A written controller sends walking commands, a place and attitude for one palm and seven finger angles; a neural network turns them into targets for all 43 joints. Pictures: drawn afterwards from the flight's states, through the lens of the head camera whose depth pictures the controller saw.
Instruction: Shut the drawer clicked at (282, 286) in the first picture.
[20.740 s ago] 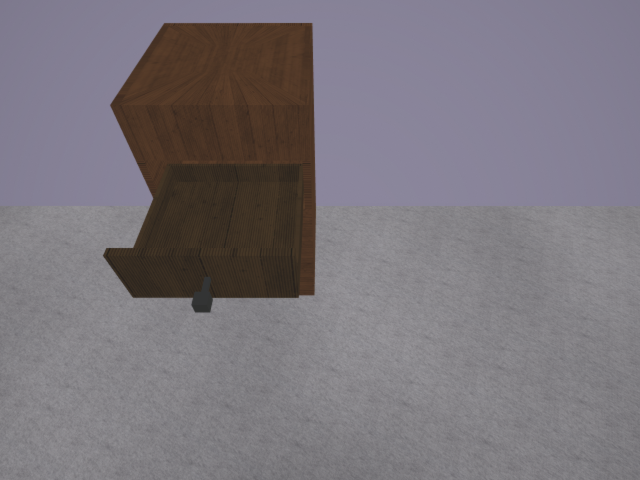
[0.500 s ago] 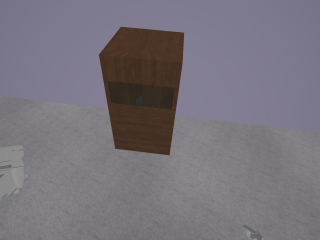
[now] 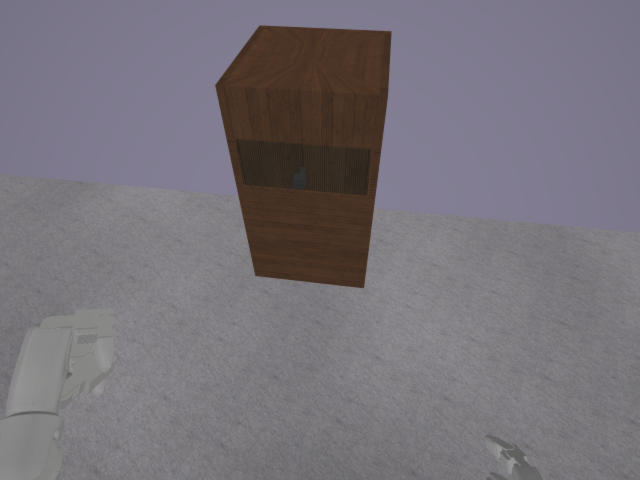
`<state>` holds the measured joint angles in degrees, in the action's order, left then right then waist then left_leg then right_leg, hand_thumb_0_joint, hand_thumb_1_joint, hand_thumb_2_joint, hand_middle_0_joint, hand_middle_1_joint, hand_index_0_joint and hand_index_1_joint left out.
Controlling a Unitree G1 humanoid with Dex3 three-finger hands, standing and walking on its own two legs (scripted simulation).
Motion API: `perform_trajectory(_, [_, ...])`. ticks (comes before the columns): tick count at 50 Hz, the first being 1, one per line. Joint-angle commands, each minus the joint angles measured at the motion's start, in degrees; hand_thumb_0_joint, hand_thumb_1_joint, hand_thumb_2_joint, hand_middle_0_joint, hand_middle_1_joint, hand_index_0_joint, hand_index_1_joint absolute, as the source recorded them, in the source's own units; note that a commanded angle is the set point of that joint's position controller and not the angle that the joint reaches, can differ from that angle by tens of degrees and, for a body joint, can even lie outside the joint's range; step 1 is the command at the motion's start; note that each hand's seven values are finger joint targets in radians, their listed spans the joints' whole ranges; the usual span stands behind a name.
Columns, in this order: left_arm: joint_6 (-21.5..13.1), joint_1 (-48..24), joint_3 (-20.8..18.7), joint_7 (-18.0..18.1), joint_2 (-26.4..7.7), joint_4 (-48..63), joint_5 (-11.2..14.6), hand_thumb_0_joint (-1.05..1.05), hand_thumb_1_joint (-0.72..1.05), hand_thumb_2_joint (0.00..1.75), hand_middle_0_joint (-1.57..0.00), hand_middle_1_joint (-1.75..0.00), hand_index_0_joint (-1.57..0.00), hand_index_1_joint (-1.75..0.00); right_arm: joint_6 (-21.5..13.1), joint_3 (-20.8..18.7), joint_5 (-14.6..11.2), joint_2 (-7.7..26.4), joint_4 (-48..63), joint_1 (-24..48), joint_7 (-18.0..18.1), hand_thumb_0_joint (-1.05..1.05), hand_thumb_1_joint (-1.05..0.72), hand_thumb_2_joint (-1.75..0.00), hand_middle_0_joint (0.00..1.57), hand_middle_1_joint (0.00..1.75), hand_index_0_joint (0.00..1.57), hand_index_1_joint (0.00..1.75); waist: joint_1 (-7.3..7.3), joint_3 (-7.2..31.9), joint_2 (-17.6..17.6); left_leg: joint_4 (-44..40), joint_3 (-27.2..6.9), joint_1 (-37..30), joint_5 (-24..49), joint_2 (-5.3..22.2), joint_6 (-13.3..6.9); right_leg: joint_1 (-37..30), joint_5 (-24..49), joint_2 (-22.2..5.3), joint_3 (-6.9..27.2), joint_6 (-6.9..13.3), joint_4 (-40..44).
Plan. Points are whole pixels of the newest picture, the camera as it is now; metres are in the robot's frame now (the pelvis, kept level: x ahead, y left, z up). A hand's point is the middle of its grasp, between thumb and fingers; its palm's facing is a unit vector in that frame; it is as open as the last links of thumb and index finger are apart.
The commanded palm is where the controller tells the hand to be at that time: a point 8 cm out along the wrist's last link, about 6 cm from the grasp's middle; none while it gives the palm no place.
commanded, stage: let the arm hang, fingers relaxed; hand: left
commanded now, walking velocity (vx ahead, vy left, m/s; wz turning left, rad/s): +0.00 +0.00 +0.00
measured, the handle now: (300, 177) +0.93 +0.10 -0.21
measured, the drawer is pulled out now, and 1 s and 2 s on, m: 0.00 0.00 0.00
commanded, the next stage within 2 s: look to check the result in 1.02 s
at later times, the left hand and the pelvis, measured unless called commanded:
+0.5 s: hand out of the picture -0.02 +0.20 -0.15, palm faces -0.02 -0.97 -0.24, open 5.3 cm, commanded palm none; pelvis +0.00 +0.00 +0.02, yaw -2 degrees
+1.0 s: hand out of the picture +0.03 +0.16 -0.15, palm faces -0.03 -0.98 -0.20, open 7.3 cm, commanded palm none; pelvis +0.01 -0.01 +0.02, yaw -3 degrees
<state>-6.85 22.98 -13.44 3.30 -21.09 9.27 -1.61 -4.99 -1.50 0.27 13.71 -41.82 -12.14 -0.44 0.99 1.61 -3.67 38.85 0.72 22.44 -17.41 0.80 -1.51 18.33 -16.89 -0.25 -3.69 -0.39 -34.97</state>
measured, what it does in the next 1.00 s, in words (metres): stands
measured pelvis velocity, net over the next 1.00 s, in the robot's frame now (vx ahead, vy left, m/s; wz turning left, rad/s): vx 0.01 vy -0.01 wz -0.05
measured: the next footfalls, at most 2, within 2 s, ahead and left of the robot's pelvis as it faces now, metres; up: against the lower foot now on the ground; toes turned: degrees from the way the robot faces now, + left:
none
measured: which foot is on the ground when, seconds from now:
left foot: down 0.00-1.00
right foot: down 0.00-1.00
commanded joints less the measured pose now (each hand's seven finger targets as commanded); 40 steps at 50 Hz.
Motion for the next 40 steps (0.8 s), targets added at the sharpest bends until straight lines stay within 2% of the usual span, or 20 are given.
perform_trajectory(1, [7.0, -1.0, 8.3, -2.8, 4.4, -22.5, -0.6, 0.00, 0.90, 0.90, -1.20, -1.38, -1.20, -1.38, 1.5, -1.3, 1.2, 6.5, 2.5, -0.4, 0.0, 0.00, -0.90, -0.90, 0.20, 0.30, 0.20, 0.30, -0.27, 2.8, 11.0, -8.4, -10.7, -1.5, 14.6, 7.4, -3.4, 0.2, 5.5, -3.6, 3.4, 1.2, 0.9])
perform_trajectory(2, [7.2, -2.5, 8.2, -2.7, 3.6, -25.5, -0.6, 0.00, 0.90, 0.90, -1.16, -1.34, -1.16, -1.34, 1.6, -1.1, 1.5, 6.5, 2.1, 0.3, 0.3, 0.00, -0.90, -0.90, 0.20, 0.30, 0.20, 0.30, -0.71, 2.7, 12.4, -10.0, -11.8, -0.9, 17.8, 7.5, -3.8, -2.4, 7.8, -3.5, 3.5, 1.1, 1.2])
perform_trajectory(4, [7.4, -4.6, 8.5, -2.5, 2.5, -32.9, -0.4, 0.00, 0.90, 0.90, -1.08, -1.25, -1.08, -1.25, 2.2, -1.0, 1.9, 7.2, 0.5, 1.6, 0.6, 0.00, -0.90, -0.90, 0.20, 0.30, 0.20, 0.30, -1.48, 1.8, 9.4, -12.3, -10.5, -1.7, 21.7, 6.9, -3.5, -5.2, 9.2, -3.7, 4.4, 1.2, 2.3])
perform_trajectory(5, [7.5, -5.0, 8.9, -2.4, 2.3, -36.8, -0.2, 0.00, 0.90, 0.90, -1.04, -1.21, -1.04, -1.21, 2.6, -0.9, 1.8, 7.1, -0.5, 1.7, 0.8, 0.00, -0.90, -0.90, 0.20, 0.30, 0.20, 0.30, -1.64, 1.0, 6.8, -13.2, -9.2, -3.0, 21.5, 6.1, -3.1, -5.6, 8.9, -3.7, 5.1, 1.4, 3.6])
perform_trajectory(7, [7.3, -4.7, 9.7, -2.2, 1.7, -43.9, 0.3, 0.00, 0.90, 0.90, -0.96, -1.12, -0.96, -1.12, 3.2, -0.5, 1.5, 6.0, -3.0, 1.5, 0.9, 0.00, -0.90, -0.90, 0.20, 0.30, 0.20, 0.30, -1.75, -0.1, -1.7, -15.1, -6.8, -5.3, 16.7, 4.8, -2.2, -5.5, 6.7, -4.0, 6.6, 1.9, 6.9])
perform_trajectory(8, [7.2, -4.7, 10.0, -2.1, 1.0, -47.0, 0.4, 0.00, 0.90, 0.90, -0.92, -1.08, -0.92, -1.08, 3.5, -0.4, 1.2, 5.6, -3.8, 1.0, 1.0, 0.00, -0.90, -0.90, 0.20, 0.30, 0.20, 0.30, -1.73, -1.0, -3.6, -15.8, -6.6, -5.4, 15.2, 4.6, -2.0, -5.7, 6.2, -4.0, 6.5, 2.1, 8.0])
perform_trajectory(10, [6.8, -4.3, 10.7, -2.2, 1.6, -52.4, 0.6, 0.00, 0.90, 0.90, -0.84, -0.99, -0.84, -0.99, 3.9, -0.1, 0.9, 4.4, -5.9, -0.1, 1.2, 0.00, -0.90, -0.90, 0.20, 0.30, 0.20, 0.30, -1.36, -0.7, -4.6, -16.9, -5.6, -6.9, 8.7, 4.2, -1.6, -6.1, 4.6, -4.3, 7.2, 2.5, 11.0])
perform_trajectory(11, [6.7, -3.5, 10.3, -2.0, 3.0, -53.9, 0.7, 0.00, 0.90, 0.90, -0.80, -0.95, -0.80, -0.95, 4.2, -0.4, 1.2, 3.5, -6.6, -0.8, 1.3, 0.00, -0.90, -0.90, 0.20, 0.30, 0.20, 0.30, -1.33, 0.1, -7.9, -17.5, -5.5, -7.5, 5.5, 4.3, -1.6, -6.2, 3.5, -4.3, 6.9, 2.7, 12.1])
perform_trajectory(12, [6.6, -3.3, 10.5, -2.0, 2.5, -55.8, 0.7, 0.00, 0.90, 0.90, -0.76, -0.91, -0.76, -0.91, 4.4, -0.4, 1.0, 3.2, -7.3, -1.2, 1.3, 0.00, -0.90, -0.90, 0.20, 0.30, 0.20, 0.30, -1.22, 0.5, -8.4, -17.7, -5.4, -7.9, 3.7, 4.1, -1.5, -6.6, 3.4, -4.3, 6.8, 2.8, 12.8])
perform_trajectory(14, [6.4, -4.3, 11.1, -2.1, 2.4, -58.6, 0.7, 0.00, 0.90, 0.90, -0.68, -0.82, -0.68, -0.82, 4.7, -0.6, 0.8, 3.3, -8.7, -2.6, 1.4, 0.00, -0.90, -0.90, 0.20, 0.30, 0.20, 0.30, -0.74, 0.3, -3.5, -17.8, -5.4, -9.1, 2.9, 4.6, -1.5, -6.3, 3.2, -4.6, 6.9, 2.9, 14.3])
perform_trajectory(16, [6.4, -4.7, 11.6, -2.2, 2.7, -61.2, 0.8, 0.00, 0.90, 0.90, -0.60, -0.73, -0.60, -0.73, 4.9, -0.7, 0.7, 3.5, -10.2, -3.8, 1.5, 0.00, -0.90, -0.90, 0.20, 0.30, 0.20, 0.30, -0.41, -1.3, -1.2, -19.1, -6.1, -9.4, 0.6, 4.9, -1.5, -4.9, 1.5, -4.5, 6.6, 3.0, 15.3])
perform_trajectory(18, [6.2, -4.1, 11.9, -2.1, 2.8, -63.4, 0.8, 0.00, 0.90, 0.90, -0.52, -0.65, -0.52, -0.65, 4.9, -0.9, 0.5, 3.5, -11.5, -4.9, 1.5, 0.00, -0.90, -0.90, 0.20, 0.30, 0.20, 0.30, -0.42, -1.8, 2.6, -19.3, -6.0, -10.4, 2.0, 5.2, -1.6, -4.5, 2.3, -4.7, 6.7, 3.1, 15.8])
perform_trajectory(20, [6.2, -4.0, 12.3, -2.0, 3.4, -65.4, 0.9, 0.00, 0.90, 0.90, -0.44, -0.56, -0.44, -0.56, 4.9, -0.8, 0.5, 3.1, -13.1, -5.6, 1.7, 0.00, -0.90, -0.90, 0.20, 0.30, 0.20, 0.30, -0.30, -3.1, 3.7, -19.7, -5.6, -11.0, 2.1, 5.2, -1.6, -3.5, 1.8, -4.9, 6.7, 3.0, 16.3])
perform_trajectory(21, [6.3, -4.0, 12.4, -1.9, 3.6, -66.2, 0.9, 0.00, 0.90, 0.90, -0.40, -0.52, -0.40, -0.52, 4.9, -0.8, 0.5, 3.1, -13.7, -5.9, 1.7, 0.00, -0.90, -0.90, 0.20, 0.30, 0.20, 0.30, -0.18, -4.1, 4.0, -20.2, -5.7, -11.1, 1.8, 5.3, -1.6, -2.9, 1.4, -4.8, 6.6, 3.0, 16.3])
perform_trajectory(26, [6.0, -2.9, 12.7, -1.6, 4.5, -69.4, 0.9, 0.00, 0.90, 0.90, -0.20, -0.30, -0.20, -0.30, 4.6, -0.5, 0.4, 2.1, -16.5, -7.3, 1.9, 0.00, -0.90, -0.90, 0.20, 0.30, 0.20, 0.30, -0.40, -4.0, 4.9, -20.4, -5.0, -12.3, 5.0, 5.3, -1.6, -3.7, 3.5, -5.0, 6.8, 2.8, 16.2])
perform_trajectory(27, [6.0, -2.9, 12.7, -1.5, 4.6, -69.9, 1.0, 0.00, 0.90, 0.90, -0.20, -0.30, -0.20, -0.30, 4.5, -0.5, 0.4, 2.0, -17.0, -7.3, 1.9, 0.00, -0.90, -0.90, 0.20, 0.30, 0.20, 0.30, -0.48, -3.9, 4.6, -20.3, -4.8, -12.8, 5.9, 5.2, -1.6, -4.0, 4.0, -5.1, 6.8, 2.8, 16.1])
perform_trajectory(31, [6.1, -3.1, 12.8, -1.3, 5.5, -71.3, 0.9, 0.00, 0.90, 0.90, -0.20, -0.30, -0.20, -0.30, 4.7, -0.3, 0.5, 0.8, -18.8, -7.6, 2.0, 0.00, -0.90, -0.90, 0.20, 0.30, 0.20, 0.30, -0.54, -7.2, 4.6, -21.0, -4.4, -11.4, 4.2, 4.8, -1.3, -2.8, 2.0, -5.0, 6.9, 2.7, 16.9])
perform_trajectory(36, [6.0, -3.4, 12.6, -1.1, 6.1, -71.8, 0.9, 0.00, 0.90, 0.90, -0.20, -0.30, -0.20, -0.30, 4.7, -0.3, 0.7, -0.3, -20.2, -8.4, 2.0, 0.00, -0.90, -0.90, 0.20, 0.30, 0.20, 0.30, -0.57, -7.0, 3.3, -21.5, -4.1, -11.3, 3.4, 4.7, -1.1, -3.3, 1.6, -4.7, 7.1, 2.8, 16.9])
perform_trajectory(40, [6.0, -3.9, 12.4, -1.1, 6.7, -72.2, 1.0, 0.00, 0.90, 0.90, -0.20, -0.30, -0.20, -0.30, 4.3, -0.3, 0.6, -1.0, -20.9, -8.8, 2.2, 0.00, -0.90, -0.90, 0.20, 0.30, 0.20, 0.30, -0.75, -6.5, 2.4, -21.4, -4.0, -11.4, 6.0, 4.9, -1.0, -4.4, 3.8, -4.7, 6.9, 2.7, 16.3])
